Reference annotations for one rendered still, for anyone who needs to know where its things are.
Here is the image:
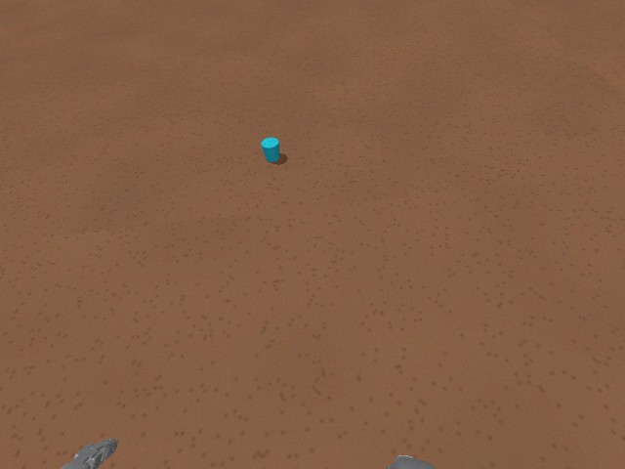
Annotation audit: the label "cup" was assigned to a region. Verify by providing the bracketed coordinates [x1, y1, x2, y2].
[261, 138, 279, 162]

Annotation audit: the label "left robot hand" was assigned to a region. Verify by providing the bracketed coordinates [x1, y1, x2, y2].
[61, 439, 118, 469]

